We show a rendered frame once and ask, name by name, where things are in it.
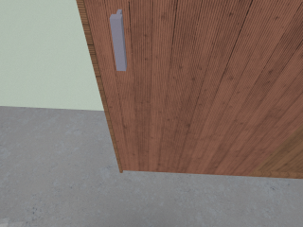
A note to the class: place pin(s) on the wardrobe door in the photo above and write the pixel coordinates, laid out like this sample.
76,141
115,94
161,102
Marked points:
288,157
211,86

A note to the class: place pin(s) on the handle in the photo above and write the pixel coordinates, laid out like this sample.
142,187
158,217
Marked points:
118,37

